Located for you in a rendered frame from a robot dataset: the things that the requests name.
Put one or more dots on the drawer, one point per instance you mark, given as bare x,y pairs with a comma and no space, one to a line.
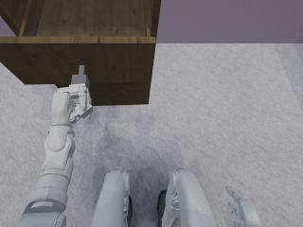
111,38

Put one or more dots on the handle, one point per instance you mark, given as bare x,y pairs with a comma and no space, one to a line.
81,78

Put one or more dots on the robot right hand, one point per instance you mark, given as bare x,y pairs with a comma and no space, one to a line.
244,215

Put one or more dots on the left robot shin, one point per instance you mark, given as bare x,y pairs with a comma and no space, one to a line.
125,203

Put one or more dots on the robot left thigh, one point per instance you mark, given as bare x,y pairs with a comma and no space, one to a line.
109,208

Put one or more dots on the robot left forearm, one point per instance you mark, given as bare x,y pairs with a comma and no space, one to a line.
50,191

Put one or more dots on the left robot upper arm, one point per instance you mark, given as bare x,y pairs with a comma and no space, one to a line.
44,219

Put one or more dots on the robot left hand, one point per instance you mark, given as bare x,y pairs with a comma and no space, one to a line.
66,99

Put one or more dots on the cabinet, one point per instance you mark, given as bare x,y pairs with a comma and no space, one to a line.
102,94

